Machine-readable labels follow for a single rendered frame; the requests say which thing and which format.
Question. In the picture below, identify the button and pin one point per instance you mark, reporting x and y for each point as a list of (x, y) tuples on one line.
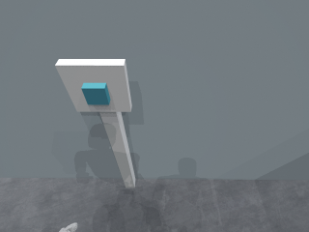
[(96, 93)]

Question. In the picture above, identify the panel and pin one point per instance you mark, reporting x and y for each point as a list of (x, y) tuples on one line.
[(113, 72)]

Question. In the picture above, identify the left robot hand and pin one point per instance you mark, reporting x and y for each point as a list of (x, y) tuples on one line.
[(70, 228)]

